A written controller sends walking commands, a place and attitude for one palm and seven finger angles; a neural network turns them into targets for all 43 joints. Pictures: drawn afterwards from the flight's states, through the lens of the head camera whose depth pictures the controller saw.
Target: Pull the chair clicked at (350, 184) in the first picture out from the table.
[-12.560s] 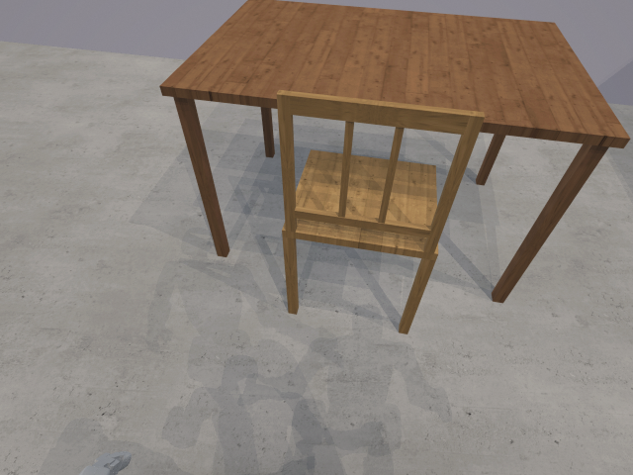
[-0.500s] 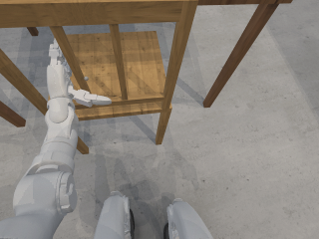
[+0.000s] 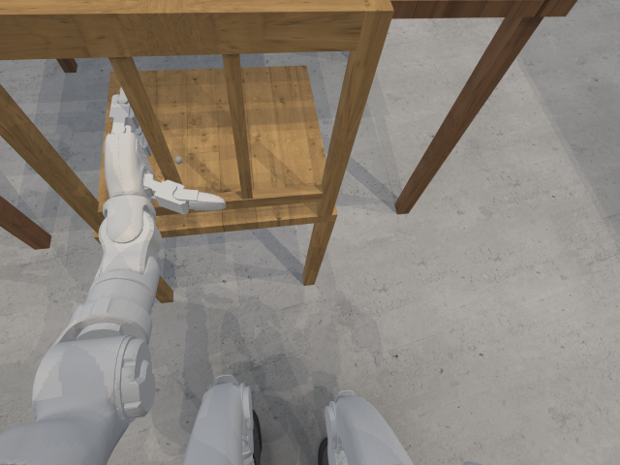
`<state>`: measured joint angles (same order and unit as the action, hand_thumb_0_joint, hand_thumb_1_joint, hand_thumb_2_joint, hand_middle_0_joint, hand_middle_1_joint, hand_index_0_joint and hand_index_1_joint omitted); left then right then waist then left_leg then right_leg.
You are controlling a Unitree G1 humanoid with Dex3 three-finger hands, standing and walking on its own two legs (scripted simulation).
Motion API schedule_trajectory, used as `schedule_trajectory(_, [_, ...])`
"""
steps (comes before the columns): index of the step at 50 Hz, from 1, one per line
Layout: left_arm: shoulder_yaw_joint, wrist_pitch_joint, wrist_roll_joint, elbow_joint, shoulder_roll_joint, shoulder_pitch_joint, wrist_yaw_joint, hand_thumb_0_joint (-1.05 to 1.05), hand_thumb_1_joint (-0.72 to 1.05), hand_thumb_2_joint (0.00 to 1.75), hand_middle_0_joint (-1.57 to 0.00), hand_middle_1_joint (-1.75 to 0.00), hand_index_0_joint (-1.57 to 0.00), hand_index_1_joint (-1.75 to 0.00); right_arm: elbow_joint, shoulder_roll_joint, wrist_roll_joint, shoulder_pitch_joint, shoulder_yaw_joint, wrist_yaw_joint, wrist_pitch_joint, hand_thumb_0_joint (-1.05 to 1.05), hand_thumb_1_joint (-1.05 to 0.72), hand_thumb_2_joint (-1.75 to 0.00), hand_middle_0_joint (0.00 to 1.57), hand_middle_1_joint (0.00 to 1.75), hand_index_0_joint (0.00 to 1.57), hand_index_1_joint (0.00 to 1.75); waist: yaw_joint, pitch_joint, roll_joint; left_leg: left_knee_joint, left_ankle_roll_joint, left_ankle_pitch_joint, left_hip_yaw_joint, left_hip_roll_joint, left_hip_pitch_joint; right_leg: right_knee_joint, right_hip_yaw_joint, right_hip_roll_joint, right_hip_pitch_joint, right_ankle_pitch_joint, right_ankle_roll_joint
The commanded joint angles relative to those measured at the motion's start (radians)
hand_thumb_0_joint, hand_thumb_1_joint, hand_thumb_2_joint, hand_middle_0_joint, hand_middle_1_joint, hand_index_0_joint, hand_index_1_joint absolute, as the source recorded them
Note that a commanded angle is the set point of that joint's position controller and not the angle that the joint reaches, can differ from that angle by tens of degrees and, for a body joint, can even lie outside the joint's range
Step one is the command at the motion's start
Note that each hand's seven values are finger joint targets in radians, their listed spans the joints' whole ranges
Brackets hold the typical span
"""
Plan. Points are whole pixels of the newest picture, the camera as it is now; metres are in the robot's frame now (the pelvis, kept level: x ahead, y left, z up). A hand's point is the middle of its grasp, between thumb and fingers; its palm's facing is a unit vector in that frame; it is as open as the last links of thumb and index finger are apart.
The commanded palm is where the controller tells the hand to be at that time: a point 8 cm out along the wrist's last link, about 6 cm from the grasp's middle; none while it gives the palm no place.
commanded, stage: hook a spindle and tug to test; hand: left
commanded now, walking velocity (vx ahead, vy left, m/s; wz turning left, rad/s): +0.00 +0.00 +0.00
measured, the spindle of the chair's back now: (158, 145) +0.52 +0.18 +0.03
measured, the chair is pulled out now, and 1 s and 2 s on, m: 0.00 0.00 0.08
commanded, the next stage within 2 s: step backward, pulling the chair out in 1.40 s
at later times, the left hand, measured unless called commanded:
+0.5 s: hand (176, 162) +0.48 +0.15 +0.04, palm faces +0.13 -0.99 -0.03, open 11.0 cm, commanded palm +0.45 +0.17 +0.03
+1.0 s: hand (177, 160) +0.49 +0.15 +0.04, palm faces +0.13 -0.99 -0.02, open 5.0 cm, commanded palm +0.45 +0.17 +0.03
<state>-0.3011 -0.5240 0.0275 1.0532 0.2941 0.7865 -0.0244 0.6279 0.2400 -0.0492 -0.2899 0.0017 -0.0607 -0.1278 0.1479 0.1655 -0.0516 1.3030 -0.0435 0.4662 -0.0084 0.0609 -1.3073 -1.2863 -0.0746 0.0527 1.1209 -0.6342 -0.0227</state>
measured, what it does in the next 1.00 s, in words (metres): stands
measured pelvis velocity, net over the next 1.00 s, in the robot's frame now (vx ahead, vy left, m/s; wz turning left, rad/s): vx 0.00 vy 0.00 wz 0.00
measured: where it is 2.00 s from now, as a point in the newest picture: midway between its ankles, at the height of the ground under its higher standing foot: outside the picture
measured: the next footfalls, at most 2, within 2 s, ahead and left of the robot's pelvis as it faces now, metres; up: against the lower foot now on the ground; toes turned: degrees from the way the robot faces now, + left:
none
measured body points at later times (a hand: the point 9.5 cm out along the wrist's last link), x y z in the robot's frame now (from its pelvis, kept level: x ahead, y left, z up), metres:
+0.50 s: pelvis -0.01 +0.00 +0.00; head +0.13 +0.02 +0.43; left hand +0.47 +0.20 +0.04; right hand +0.03 -0.26 -0.12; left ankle +0.07 +0.10 -0.61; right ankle -0.02 -0.11 -0.61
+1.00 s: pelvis +0.00 +0.00 +0.00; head +0.15 +0.02 +0.43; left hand +0.47 +0.20 +0.04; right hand +0.04 -0.26 -0.12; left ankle +0.07 +0.10 -0.61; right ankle -0.02 -0.11 -0.61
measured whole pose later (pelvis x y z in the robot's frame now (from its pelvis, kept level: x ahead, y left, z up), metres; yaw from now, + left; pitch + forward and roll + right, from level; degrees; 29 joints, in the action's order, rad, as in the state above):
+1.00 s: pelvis +0.00 +0.00 +0.00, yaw +0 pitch +27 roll -4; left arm -0.27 -0.53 0.05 1.00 0.28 0.75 -0.05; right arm 0.63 0.23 -0.05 -0.31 0.01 -0.07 -0.14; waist 0.13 0.17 -0.05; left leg 1.29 -0.04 0.47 -0.01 0.06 -1.30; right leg -1.27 -0.07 0.05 1.11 -0.63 -0.02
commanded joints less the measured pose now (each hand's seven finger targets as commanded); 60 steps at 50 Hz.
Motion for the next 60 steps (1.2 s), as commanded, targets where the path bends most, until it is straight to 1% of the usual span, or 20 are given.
schedule_trajectory(1, [-0.023, -0.087, 0.013, -0.262, 0.173, 0.362, -0.006, 0.0, -0.5, 0.3, -0.17, -0.41, -0.17, -0.41, -0.064, 0.163, -0.005, -0.149, 0.059, 0.01, 0.008, 0.0, -0.9, -0.9, 0.2, 0.3, 0.2, 0.3, 0.009, 0.539, -0.088, -0.097, 0.012, -0.363, 0.081, -0.026, 0.616, 0.179, 0.037, 0.009, -0.047, 0.398, -0.008])
schedule_trajectory(2, [-0.006, -0.095, 0.015, -0.283, 0.155, 0.363, -0.003, 0.0, -0.5, 0.3, -0.18, -0.46, -0.18, -0.46, -0.067, 0.162, -0.004, -0.152, 0.058, 0.008, 0.009, 0.0, -0.9, -0.9, 0.2, 0.3, 0.2, 0.3, 0.012, 0.555, -0.094, -0.101, 0.015, -0.382, 0.089, -0.023, 0.644, 0.172, 0.034, 0.009, -0.038, 0.402, -0.01])
schedule_trajectory(7, [0.03, -0.085, 0.008, -0.239, 0.115, 0.379, -0.006, 0.0, -0.5, 0.3, -0.27, -0.74, -0.27, -0.74, -0.05, 0.166, -0.002, -0.16, 0.062, 0.008, 0.007, 0.0, -0.9, -0.9, 0.2, 0.3, 0.2, 0.3, 0.04, 0.48, -0.056, -0.108, 0.011, -0.293, 0.095, -0.022, 0.609, 0.192, 0.029, 0.012, 0.001, 0.325, -0.005])
schedule_trajectory(8, [0.004, -0.084, 0.003, -0.233, 0.147, 0.37, -0.01, 0.0, -0.5, 0.3, -0.29, -0.79, -0.29, -0.79, -0.047, 0.17, -0.002, -0.163, 0.065, 0.011, 0.006, 0.0, -0.9, -0.9, 0.2, 0.3, 0.2, 0.3, 0.031, 0.484, -0.049, -0.11, 0.012, -0.292, 0.092, -0.02, 0.607, 0.194, 0.03, 0.01, -0.004, 0.326, -0.005])
schedule_trajectory(10, [0.007, -0.085, 0.008, -0.24, 0.138, 0.367, -0.012, 0.0, -0.5, 0.3, -0.32, -0.9, -0.32, -0.9, -0.049, 0.168, -0.001, -0.158, 0.064, 0.012, 0.007, 0.0, -0.9, -0.9, 0.2, 0.3, 0.2, 0.3, 0.024, 0.499, -0.059, -0.113, 0.014, -0.294, 0.093, -0.023, 0.613, 0.192, 0.029, 0.01, -0.008, 0.324, -0.007])
schedule_trajectory(20, [0.044, -0.096, -0.01, -0.212, 0.106, 0.402, -0.027, 0.0, 0.06, 0.54, -0.5, -1.45, -0.5, -1.45, -0.041, 0.164, -0.007, -0.154, 0.061, 0.008, 0.011, 0.0, -0.9, -0.9, 0.2, 0.3, 0.2, 0.3, 0.039, 0.463, -0.081, -0.113, 0.013, -0.252, 0.098, -0.023, 0.609, 0.197, 0.028, 0.01, 0.038, 0.281, -0.009])
schedule_trajectory(25, [0.028, -0.098, -0.004, -0.192, 0.129, 0.424, -0.02, 0.0, 0.34, 0.66, -0.5, -1.45, -0.5, -1.45, -0.038, 0.17, -0.007, -0.157, 0.062, 0.011, 0.016, 0.0, -0.9, -0.9, 0.2, 0.3, 0.2, 0.3, 0.039, 0.476, -0.07, -0.11, 0.012, -0.236, 0.099, -0.023, 0.595, 0.195, 0.03, 0.009, 0.031, 0.27, -0.009])
schedule_trajectory(27, [0.062, -0.101, 0.0, -0.206, 0.09, 0.444, -0.012, 0.0, 0.45, 0.71, -0.5, -1.45, -0.5, -1.45, -0.039, 0.166, -0.006, -0.161, 0.062, 0.011, 0.018, 0.0, -0.9, -0.9, 0.2, 0.3, 0.2, 0.3, 0.049, 0.493, -0.092, -0.113, 0.014, -0.258, 0.106, -0.021, 0.632, 0.191, 0.027, 0.008, 0.044, 0.281, -0.011])
schedule_trajectory(28, [0.052, -0.102, -0.002, -0.218, 0.098, 0.435, -0.012, 0.0, 0.51, 0.73, -0.5, -1.45, -0.5, -1.45, -0.036, 0.168, -0.007, -0.161, 0.066, 0.011, 0.017, 0.0, -0.9, -0.9, 0.2, 0.3, 0.2, 0.3, 0.038, 0.507, -0.109, -0.112, 0.017, -0.272, 0.108, -0.018, 0.655, 0.188, 0.024, 0.008, 0.053, 0.285, -0.012])
schedule_trajectory(33, [0.07, -0.087, -0.004, -0.192, 0.081, 0.42, -0.014, 0.0, 0.79, 0.85, -0.5, -1.45, -0.5, -1.45, -0.033, 0.167, -0.003, -0.162, 0.063, 0.011, 0.011, 0.0, -0.9, -0.9, 0.2, 0.3, 0.2, 0.3, 0.048, 0.481, -0.07, -0.108, 0.011, -0.265, 0.103, -0.022, 0.624, 0.196, 0.026, 0.01, 0.046, 0.29, -0.008])
schedule_trajectory(35, [0.048, -0.082, -0.009, -0.183, 0.114, 0.43, -0.02, 0.0, 0.9, 0.9, -0.5, -1.45, -0.5, -1.45, -0.032, 0.17, -0.006, -0.167, 0.061, 0.011, 0.009, 0.0, -0.9, -0.9, 0.2, 0.3, 0.2, 0.3, 0.048, 0.474, -0.055, -0.103, 0.007, -0.25, 0.099, -0.025, 0.588, 0.197, 0.03, 0.011, 0.028, 0.285, -0.008])
schedule_trajectory(37, [0.056, -0.087, -0.012, -0.19, 0.106, 0.442, -0.018, 0.0, 0.9, 0.9, -0.5, -1.45, -0.5, -1.45, -0.031, 0.17, -0.006, -0.171, 0.062, 0.011, 0.01, 0.0, -0.9, -0.9, 0.2, 0.3, 0.2, 0.3, 0.051, 0.477, -0.075, -0.103, 0.008, -0.269, 0.102, -0.024, 0.608, 0.191, 0.028, 0.01, 0.038, 0.297, -0.01])
schedule_trajectory(39, [0.041, -0.088, -0.004, -0.208, 0.113, 0.392, -0.014, 0.0, 0.9, 0.9, -0.5, -1.45, -0.5, -1.45, -0.039, 0.169, -0.006, -0.165, 0.064, 0.009, 0.007, 0.0, -0.9, -0.9, 0.2, 0.3, 0.2, 0.3, 0.027, 0.515, -0.088, -0.104, 0.012, -0.308, 0.098, -0.024, 0.633, 0.189, 0.028, 0.01, 0.014, 0.326, -0.013])
schedule_trajectory(42, [0.082, -0.081, 0.014, -0.218, 0.05, 0.369, -0.004, 0.0, 0.9, 0.9, -0.5, -1.45, -0.5, -1.45, -0.047, 0.16, -0.002, -0.16, 0.063, 0.006, 0.006, 0.0, -0.9, -0.9, 0.2, 0.3, 0.2, 0.3, 0.037, 0.5, -0.075, -0.111, 0.012, -0.315, 0.097, -0.024, 0.64, 0.194, 0.025, 0.011, 0.011, 0.335, -0.011])
schedule_trajectory(46, [0.036, -0.072, 0.001, -0.215, 0.118, 0.321, -0.011, 0.0, 0.9, 0.9, -0.5, -1.45, -0.5, -1.45, -0.049, 0.167, -0.002, -0.161, 0.063, 0.007, -0.002, 0.0, -0.9, -0.9, 0.2, 0.3, 0.2, 0.3, 0.017, 0.483, -0.053, -0.109, 0.009, -0.312, 0.085, -0.027, 0.596, 0.196, 0.032, 0.01, -0.022, 0.353, -0.009])
schedule_trajectory(48, [0.069, -0.077, 0.003, -0.257, 0.068, 0.308, -0.01, 0.0, 0.9, 0.9, -0.5, -1.45, -0.5, -1.45, -0.057, 0.156, 0.0, -0.154, 0.065, 0.003, -0.001, 0.0, -0.9, -0.9, 0.2, 0.3, 0.2, 0.3, 0.017, 0.508, -0.077, -0.111, 0.01, -0.344, 0.085, -0.026, 0.635, 0.192, 0.029, 0.009, -0.017, 0.374, -0.009])
schedule_trajectory(52, [0.08, -0.065, 0.022, -0.293, 0.045, 0.217, -0.001, 0.0, 0.9, 0.9, -0.5, -1.45, -0.5, -1.45, -0.074, 0.155, 0.005, -0.145, 0.066, -0.002, -0.003, 0.0, -0.9, -0.9, 0.2, 0.3, 0.2, 0.3, 0.005, 0.509, -0.062, -0.12, 0.011, -0.381, 0.08, -0.028, 0.645, 0.195, 0.028, 0.011, -0.055, 0.422, -0.011])
schedule_trajectory(55, [0.052, -0.054, 0.031, -0.31, 0.077, 0.152, 0.001, 0.0, 0.9, 0.9, -0.5, -1.45, -0.5, -1.45, -0.078, 0.157, 0.008, -0.138, 0.065, 0.0, -0.007, 0.0, -0.9, -0.9, 0.2, 0.3, 0.2, 0.3, -0.009, 0.488, -0.035, -0.123, 0.012, -0.382, 0.069, -0.029, 0.616, 0.2, 0.033, 0.01, -0.088, 0.448, -0.008])
schedule_trajectory(58, [0.089, -0.058, 0.037, -0.377, 0.027, 0.111, 0.001, 0.0, 0.9, 0.9, -0.5, -1.45, -0.5, -1.45, -0.092, 0.148, 0.011, -0.128, 0.069, -0.003, 0.0, 0.0, -0.9, -0.9, 0.2, 0.3, 0.2, 0.3, -0.017, 0.505, -0.054, -0.132, 0.016, -0.416, 0.072, -0.026, 0.664, 0.198, 0.027, 0.009, -0.085, 0.461, -0.009])
schedule_trajectory(60, [0.093, -0.048, 0.039, -0.369, 0.022, 0.08, -0.005, 0.0, 0.9, 0.9, -0.5, -1.45, -0.5, -1.45, -0.091, 0.149, 0.013, -0.125, 0.068, -0.003, -0.003, 0.0, -0.9, -0.9, 0.2, 0.3, 0.2, 0.3, -0.014, 0.473, -0.035, -0.135, 0.015, -0.408, 0.071, -0.026, 0.65, 0.204, 0.025, 0.009, -0.085, 0.46, -0.008])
